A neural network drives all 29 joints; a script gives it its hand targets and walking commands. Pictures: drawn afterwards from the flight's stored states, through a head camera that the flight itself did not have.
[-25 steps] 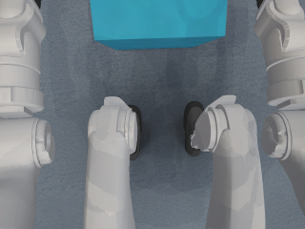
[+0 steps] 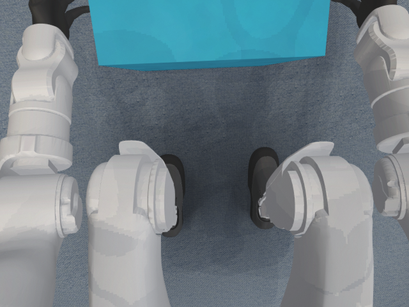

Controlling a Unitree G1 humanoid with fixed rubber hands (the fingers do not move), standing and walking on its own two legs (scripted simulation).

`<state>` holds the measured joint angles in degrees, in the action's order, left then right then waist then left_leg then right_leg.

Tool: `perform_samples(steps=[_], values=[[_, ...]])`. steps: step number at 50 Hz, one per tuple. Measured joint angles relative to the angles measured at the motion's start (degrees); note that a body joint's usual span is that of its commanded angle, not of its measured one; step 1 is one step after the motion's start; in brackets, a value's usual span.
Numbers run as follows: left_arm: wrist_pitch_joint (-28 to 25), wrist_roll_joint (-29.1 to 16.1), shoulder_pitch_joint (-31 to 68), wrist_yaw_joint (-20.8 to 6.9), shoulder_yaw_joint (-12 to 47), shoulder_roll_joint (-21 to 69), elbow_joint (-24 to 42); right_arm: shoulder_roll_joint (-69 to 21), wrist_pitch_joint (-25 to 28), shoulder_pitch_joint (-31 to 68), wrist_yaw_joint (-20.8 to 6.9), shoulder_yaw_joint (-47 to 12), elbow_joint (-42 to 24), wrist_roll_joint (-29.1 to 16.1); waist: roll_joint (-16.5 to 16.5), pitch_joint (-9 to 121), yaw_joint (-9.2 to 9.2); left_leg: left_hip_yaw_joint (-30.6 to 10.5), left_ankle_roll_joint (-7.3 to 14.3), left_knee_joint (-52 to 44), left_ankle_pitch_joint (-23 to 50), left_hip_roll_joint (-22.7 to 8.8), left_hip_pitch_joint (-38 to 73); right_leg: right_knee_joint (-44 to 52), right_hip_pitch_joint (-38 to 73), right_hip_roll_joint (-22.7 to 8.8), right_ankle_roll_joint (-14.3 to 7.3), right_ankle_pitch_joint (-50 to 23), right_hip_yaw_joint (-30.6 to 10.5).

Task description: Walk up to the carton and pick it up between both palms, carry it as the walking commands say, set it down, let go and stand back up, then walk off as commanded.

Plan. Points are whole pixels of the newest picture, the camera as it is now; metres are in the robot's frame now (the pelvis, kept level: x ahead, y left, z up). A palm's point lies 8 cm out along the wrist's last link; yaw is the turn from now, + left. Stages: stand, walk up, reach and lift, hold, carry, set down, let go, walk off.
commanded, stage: reach and lift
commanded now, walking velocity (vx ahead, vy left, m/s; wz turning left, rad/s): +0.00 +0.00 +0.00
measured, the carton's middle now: (204, 16) +0.51 +0.04 -0.22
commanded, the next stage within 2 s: none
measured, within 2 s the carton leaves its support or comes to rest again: leaves its support in 1.58 s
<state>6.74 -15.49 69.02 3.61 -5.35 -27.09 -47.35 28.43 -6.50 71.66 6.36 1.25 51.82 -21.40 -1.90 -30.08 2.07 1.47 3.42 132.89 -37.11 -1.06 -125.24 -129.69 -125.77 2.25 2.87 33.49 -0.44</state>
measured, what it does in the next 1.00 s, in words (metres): stands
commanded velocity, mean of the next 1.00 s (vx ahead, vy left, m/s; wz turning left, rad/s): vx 0.00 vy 0.00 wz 0.00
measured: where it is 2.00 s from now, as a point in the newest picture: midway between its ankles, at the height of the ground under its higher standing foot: (217, 204)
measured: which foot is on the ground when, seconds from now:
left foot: down 0.00-1.00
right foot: down 0.00-1.00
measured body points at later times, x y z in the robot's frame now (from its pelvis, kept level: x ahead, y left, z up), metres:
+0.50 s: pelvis +0.00 -0.01 +0.01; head +0.37 +0.02 +0.25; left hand +0.51 +0.24 -0.18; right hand +0.54 -0.19 -0.17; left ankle +0.10 +0.10 -0.32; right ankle +0.12 -0.13 -0.32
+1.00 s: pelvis -0.01 +0.00 +0.01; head +0.36 +0.04 +0.26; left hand +0.51 +0.21 -0.18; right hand +0.56 -0.13 -0.16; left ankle +0.10 +0.10 -0.32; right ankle +0.12 -0.13 -0.32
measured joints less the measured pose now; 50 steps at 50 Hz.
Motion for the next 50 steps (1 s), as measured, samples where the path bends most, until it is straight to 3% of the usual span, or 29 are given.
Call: perform_samples(steps=[6,17,35,50], values=[[0.26,-1.28,-0.59,-0.63,0.21,-0.80,0.76,-0.12,-0.48,0.72,0.29,-1.31,-1.81,0.08,0.87,0.00,-0.40,0.37,-0.16,0.87,-0.12,-0.06,-0.37,-1.28,-0.80,0.09,-0.17,0.10,-0.35],[-0.67,0.42,1.60,-0.67,-1.61,0.45,-2.33,-2.13,-0.50,0.34,0.93,-1.21,-1.01,1.65,0.67,0.10,-0.40,-0.05,-0.76,-0.61,-0.90,-0.30,2.56,0.20,1.67,0.45,-0.62,0.41,-0.03],[-1.95,-0.13,4.68,0.60,3.56,1.79,-5.88,-3.59,0.68,6.90,1.31,-3.43,5.84,1.18,-0.16,0.12,0.22,-0.88,-1.26,-1.34,0.28,0.25,2.36,1.14,2.06,0.03,-0.90,-0.39,0.69],[-2.49,-0.47,6.95,2.25,7.30,4.09,-6.79,-7.91,2.54,12.36,1.81,-1.41,12.23,2.53,-0.40,0.17,0.70,-1.75,-1.50,-2.13,1.09,1.34,2.44,2.17,3.23,-0.86,-0.96,-0.33,1.43]])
